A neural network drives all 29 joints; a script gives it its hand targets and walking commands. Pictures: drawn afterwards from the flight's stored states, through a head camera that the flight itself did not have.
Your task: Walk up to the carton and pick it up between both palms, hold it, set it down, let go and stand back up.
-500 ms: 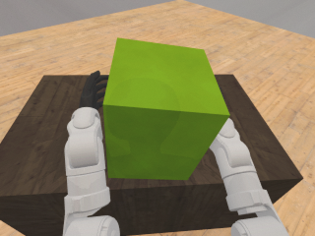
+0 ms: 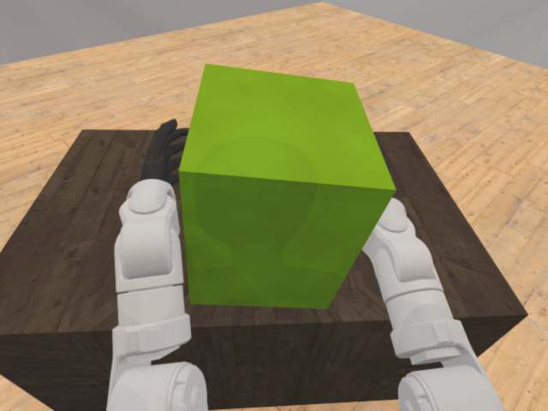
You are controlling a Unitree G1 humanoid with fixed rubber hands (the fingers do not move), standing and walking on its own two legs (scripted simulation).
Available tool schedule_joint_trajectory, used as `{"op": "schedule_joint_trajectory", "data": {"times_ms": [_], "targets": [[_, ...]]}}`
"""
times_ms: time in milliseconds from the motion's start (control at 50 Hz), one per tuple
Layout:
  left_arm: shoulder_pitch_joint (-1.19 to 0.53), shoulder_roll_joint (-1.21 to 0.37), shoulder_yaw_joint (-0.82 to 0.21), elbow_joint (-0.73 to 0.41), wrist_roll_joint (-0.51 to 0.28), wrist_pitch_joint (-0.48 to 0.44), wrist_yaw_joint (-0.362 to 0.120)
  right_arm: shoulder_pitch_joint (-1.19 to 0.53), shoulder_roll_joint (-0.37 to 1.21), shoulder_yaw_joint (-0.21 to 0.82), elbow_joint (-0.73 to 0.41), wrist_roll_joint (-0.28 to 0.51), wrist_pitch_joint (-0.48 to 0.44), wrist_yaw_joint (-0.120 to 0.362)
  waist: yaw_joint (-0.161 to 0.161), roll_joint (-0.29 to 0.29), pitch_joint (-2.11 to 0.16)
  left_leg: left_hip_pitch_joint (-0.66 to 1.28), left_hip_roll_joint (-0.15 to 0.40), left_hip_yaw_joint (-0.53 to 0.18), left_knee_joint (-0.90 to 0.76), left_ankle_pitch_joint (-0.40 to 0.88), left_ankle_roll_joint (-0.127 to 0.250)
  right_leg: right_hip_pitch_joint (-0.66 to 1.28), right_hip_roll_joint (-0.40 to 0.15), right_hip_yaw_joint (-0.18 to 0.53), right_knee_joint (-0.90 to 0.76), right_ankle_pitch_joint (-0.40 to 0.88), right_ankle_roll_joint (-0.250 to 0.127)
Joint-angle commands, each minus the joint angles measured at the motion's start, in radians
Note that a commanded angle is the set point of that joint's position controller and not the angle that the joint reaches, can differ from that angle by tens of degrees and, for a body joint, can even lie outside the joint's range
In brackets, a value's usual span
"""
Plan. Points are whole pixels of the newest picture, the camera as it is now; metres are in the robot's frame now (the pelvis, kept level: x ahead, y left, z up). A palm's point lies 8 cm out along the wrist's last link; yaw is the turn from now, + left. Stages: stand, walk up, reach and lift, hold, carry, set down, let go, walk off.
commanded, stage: hold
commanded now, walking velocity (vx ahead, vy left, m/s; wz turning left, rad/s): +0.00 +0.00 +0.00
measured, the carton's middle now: (270, 194) +0.37 +0.00 +0.16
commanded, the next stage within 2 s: none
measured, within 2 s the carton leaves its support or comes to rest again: neither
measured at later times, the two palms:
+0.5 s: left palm (155, 182) +0.36 +0.16 +0.19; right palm (370, 194) +0.36 -0.14 +0.17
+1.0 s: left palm (154, 181) +0.36 +0.15 +0.20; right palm (372, 195) +0.36 -0.14 +0.17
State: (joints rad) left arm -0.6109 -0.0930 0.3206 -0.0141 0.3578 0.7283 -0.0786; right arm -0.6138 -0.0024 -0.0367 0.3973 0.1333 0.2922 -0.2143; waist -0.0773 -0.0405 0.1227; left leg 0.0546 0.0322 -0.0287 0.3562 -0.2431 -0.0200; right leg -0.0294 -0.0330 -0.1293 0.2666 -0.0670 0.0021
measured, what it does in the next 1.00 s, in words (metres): stands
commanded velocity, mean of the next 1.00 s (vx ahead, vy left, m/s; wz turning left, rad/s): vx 0.00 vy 0.00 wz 0.00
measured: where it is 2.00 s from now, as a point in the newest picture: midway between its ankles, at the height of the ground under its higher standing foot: outside the picture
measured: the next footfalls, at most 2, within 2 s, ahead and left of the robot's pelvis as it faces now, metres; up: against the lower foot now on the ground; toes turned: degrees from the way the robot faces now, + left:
none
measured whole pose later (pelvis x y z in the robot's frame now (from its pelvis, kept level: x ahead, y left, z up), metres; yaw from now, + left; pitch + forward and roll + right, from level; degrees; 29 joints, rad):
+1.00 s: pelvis +0.01 +0.01 +0.00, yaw +0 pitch -10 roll -1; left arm -0.57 -0.11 0.30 -0.08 0.36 0.74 -0.07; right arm -0.58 -0.01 -0.02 0.35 0.14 0.29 -0.22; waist -0.08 -0.03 0.13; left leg 0.07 0.03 -0.02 0.36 -0.26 -0.01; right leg 0.00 -0.03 -0.12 0.26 -0.07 0.01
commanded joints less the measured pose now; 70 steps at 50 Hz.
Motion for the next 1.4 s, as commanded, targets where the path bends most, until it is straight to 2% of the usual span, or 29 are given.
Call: {"op": "schedule_joint_trajectory", "data": {"times_ms": [0, 40, 120, 200, 300, 360, 380, 460, 540, 580, 600, 680, 760, 780, 800, 900, 940, 1000, 1040, 1060, 1100, 1120, 1180, 1200, 1240, 1260, 1280, 1320, 1380], "targets": [[-0.538, -0.409, -0.447, 0.015, -0.142, -0.035, -0.123, -0.700, 0.526, 0.398, -0.271, 0.046, -0.065, 0.101, -0.008, 0.034, -0.426, -0.250, -0.089, 0.090, -0.099, 0.181, 0.016, 0.444, 0.059, 0.020, 0.032, 0.108, 0.031], [-0.512, -0.410, -0.444, -0.019, -0.136, -0.030, -0.130, -0.673, 0.528, 0.408, -0.270, 0.059, -0.060, 0.099, -0.004, 0.057, -0.411, -0.243, -0.087, 0.083, -0.093, 0.223, 0.007, 0.439, 0.063, 0.016, 0.038, 0.123, 0.022], [-0.481, -0.405, -0.436, -0.045, -0.124, -0.019, -0.136, -0.660, 0.540, 0.437, -0.296, 0.083, -0.054, 0.091, -0.005, 0.034, -0.425, -0.235, -0.092, 0.080, -0.074, 0.277, 0.004, 0.469, 0.064, 0.020, 0.042, 0.176, 0.031], [-0.487, -0.412, -0.436, -0.019, -0.125, -0.014, -0.134, -0.676, 0.504, 0.410, -0.299, 0.068, -0.061, 0.097, 0.001, 0.050, -0.393, -0.240, -0.079, 0.077, -0.101, 0.212, 0.005, 0.424, 0.075, 0.009, 0.028, 0.071, 0.019], [-0.528, -0.443, -0.497, -0.046, -0.155, -0.032, -0.114, -0.715, 0.513, 0.417, -0.319, 0.080, -0.084, 0.104, -0.011, 0.082, -0.438, -0.204, -0.079, 0.069, -0.066, 0.282, -0.006, 0.386, 0.076, 0.008, 0.040, 0.108, 0.010], [-0.456, -0.417, -0.447, 0.013, -0.126, -0.009, -0.118, -0.671, 0.485, 0.403, -0.284, 0.054, -0.069, 0.099, 0.001, 0.048, -0.375, -0.222, -0.075, 0.076, -0.089, 0.256, -0.005, 0.408, 0.075, 0.004, 0.025, 0.071, 0.015], [-0.484, -0.425, -0.456, -0.012, -0.133, -0.009, -0.122, -0.660, 0.488, 0.383, -0.270, 0.049, -0.063, 0.101, -0.018, 0.057, -0.370, -0.229, -0.073, 0.079, -0.092, 0.245, -0.015, 0.396, 0.080, -0.001, 0.022, 0.062, 0.013], [-0.474, -0.446, -0.516, -0.086, -0.169, -0.022, -0.118, -0.660, 0.504, 0.426, -0.344, 0.074, -0.070, 0.095, -0.033, 0.060, -0.438, -0.177, -0.075, 0.068, -0.049, 0.377, -0.023, 0.419, 0.082, 0.009, 0.032, 0.169, 0.012], [-0.444, -0.409, -0.479, -0.053, -0.144, -0.012, -0.123, -0.618, 0.478, 0.428, -0.303, 0.072, -0.051, 0.096, -0.020, 0.050, -0.378, -0.201, -0.077, 0.068, -0.079, 0.302, -0.015, 0.403, 0.074, 0.013, 0.023, 0.126, 0.012], [-0.444, -0.422, -0.482, -0.054, -0.126, -0.005, -0.121, -0.624, 0.466, 0.410, -0.307, 0.068, -0.055, 0.102, -0.020, 0.093, -0.350, -0.215, -0.068, 0.066, -0.081, 0.313, -0.018, 0.409, 0.075, 0.012, 0.024, 0.096, 0.004], [-0.437, -0.397, -0.462, -0.067, -0.116, -0.001, -0.121, -0.600, 0.469, 0.414, -0.288, 0.061, -0.056, 0.105, -0.015, 0.075, -0.342, -0.209, -0.068, 0.070, -0.082, 0.310, -0.014, 0.414, 0.069, 0.012, 0.028, 0.105, 0.005], [-0.474, -0.416, -0.490, -0.112, -0.147, -0.010, -0.115, -0.666, 0.484, 0.448, -0.368, 0.096, -0.065, 0.101, 0.011, 0.063, -0.433, -0.210, -0.077, 0.074, -0.069, 0.350, -0.013, 0.458, 0.080, 0.010, 0.043, 0.165, 0.012], [-0.449, -0.430, -0.498, -0.103, -0.149, -0.002, -0.108, -0.641, 0.473, 0.427, -0.344, 0.081, -0.063, 0.102, -0.018, 0.050, -0.407, -0.160, -0.070, 0.072, -0.062, 0.335, -0.007, 0.387, 0.080, -0.001, 0.032, 0.138, 0.008], [-0.459, -0.416, -0.480, -0.074, -0.144, -0.002, -0.111, -0.646, 0.462, 0.412, -0.334, 0.072, -0.061, 0.104, -0.010, 0.054, -0.383, -0.185, -0.066, 0.065, -0.073, 0.326, -0.012, 0.389, 0.084, 0.006, 0.028, 0.106, 0.001], [-0.452, -0.421, -0.481, -0.081, -0.145, -0.001, -0.114, -0.614, 0.466, 0.410, -0.314, 0.062, -0.056, 0.104, -0.029, 0.056, -0.365, -0.166, -0.070, 0.076, -0.070, 0.328, -0.013, 0.383, 0.077, 0.008, 0.027, 0.120, 0.004], [-0.433, -0.420, -0.477, -0.082, -0.152, 0.003, -0.124, -0.627, 0.468, 0.426, -0.362, 0.071, -0.054, 0.092, -0.017, 0.053, -0.388, -0.195, -0.071, 0.070, -0.066, 0.350, -0.010, 0.442, 0.078, 0.016, 0.033, 0.161, 0.009], [-0.457, -0.405, -0.457, -0.048, -0.140, -0.005, -0.123, -0.633, 0.462, 0.402, -0.298, 0.057, -0.053, 0.100, -0.015, 0.053, -0.358, -0.222, -0.071, 0.076, -0.091, 0.247, -0.005, 0.414, 0.076, 0.008, 0.021, 0.062, 0.006], [-0.427, -0.438, -0.506, -0.083, -0.153, -0.001, -0.110, -0.622, 0.470, 0.417, -0.344, 0.079, -0.066, 0.106, -0.022, 0.088, -0.398, -0.183, -0.067, 0.070, -0.063, 0.361, -0.025, 0.402, 0.086, 0.006, 0.036, 0.135, 0.005], [-0.423, -0.406, -0.482, -0.063, -0.139, 0.002, -0.116, -0.616, 0.457, 0.432, -0.334, 0.078, -0.053, 0.098, -0.010, 0.043, -0.387, -0.177, -0.070, 0.073, -0.056, 0.389, -0.021, 0.424, 0.088, 0.002, 0.035, 0.168, 0.011], [-0.434, -0.387, -0.440, -0.034, -0.119, 0.003, -0.122, -0.619, 0.468, 0.419, -0.297, 0.064, -0.045, 0.098, -0.001, 0.023, -0.326, -0.202, -0.076, 0.078, -0.081, 0.320, -0.006, 0.408, 0.074, 0.010, 0.024, 0.141, 0.019], [-0.456, -0.428, -0.487, -0.102, -0.145, 0.003, -0.124, -0.630, 0.486, 0.435, -0.350, 0.088, -0.057, 0.102, 0.000, 0.073, -0.362, -0.212, -0.078, 0.084, -0.071, 0.333, -0.007, 0.425, 0.075, 0.013, 0.037, 0.149, 0.012], [-0.462, -0.407, -0.470, -0.071, -0.142, 0.000, -0.125, -0.670, 0.474, 0.425, -0.357, 0.090, -0.059, 0.101, 0.004, 0.077, -0.354, -0.235, -0.074, 0.081, -0.075, 0.300, -0.008, 0.423, 0.077, 0.016, 0.027, 0.109, 0.009], [-0.493, -0.402, -0.444, -0.039, -0.129, -0.005, -0.116, -0.670, 0.477, 0.399, -0.303, 0.059, -0.058, 0.107, 0.008, 0.041, -0.375, -0.234, -0.073, 0.089, -0.096, 0.197, 0.004, 0.405, 0.075, 0.004, 0.023, 0.042, 0.013], [-0.505, -0.403, -0.478, -0.079, -0.146, -0.011, -0.112, -0.662, 0.486, 0.411, -0.323, 0.067, -0.068, 0.112, 0.011, 0.072, -0.407, -0.235, -0.073, 0.085, -0.093, 0.227, 0.004, 0.417, 0.075, 0.006, 0.041, 0.068, 0.009], [-0.500, -0.422, -0.500, -0.057, -0.169, -0.019, -0.105, -0.671, 0.476, 0.409, -0.310, 0.065, -0.074, 0.111, -0.014, 0.060, -0.414, -0.200, -0.072, 0.075, -0.073, 0.279, -0.006, 0.377, 0.081, 0.007, 0.037, 0.079, 0.007], [-0.528, -0.407, -0.479, -0.058, -0.162, -0.023, -0.105, -0.688, 0.504, 0.410, -0.296, 0.059, -0.070, 0.111, 0.001, 0.041, -0.415, -0.205, -0.071, 0.076, -0.074, 0.249, 0.005, 0.380, 0.075, 0.008, 0.035, 0.076, 0.012], [-0.518, -0.411, -0.454, 0.012, -0.141, -0.017, -0.109, -0.680, 0.489, 0.372, -0.248, 0.036, -0.065, 0.112, -0.006, 0.064, -0.343, -0.235, -0.067, 0.081, -0.093, 0.189, 0.002, 0.366, 0.070, 0.004, 0.024, 0.030, 0.014], [-0.523, -0.409, -0.440, 0.003, -0.127, -0.019, -0.116, -0.662, 0.490, 0.368, -0.227, 0.038, -0.064, 0.117, -0.009, 0.067, -0.359, -0.250, -0.070, 0.083, -0.116, 0.135, 0.011, 0.377, 0.063, 0.010, 0.024, 0.005, 0.012], [-0.518, -0.427, -0.466, -0.015, -0.148, -0.017, -0.123, -0.699, 0.498, 0.394, -0.286, 0.046, -0.068, 0.108, -0.013, 0.059, -0.411, -0.223, -0.077, 0.088, -0.087, 0.227, 0.002, 0.407, 0.068, 0.003, 0.039, 0.086, 0.017]]}}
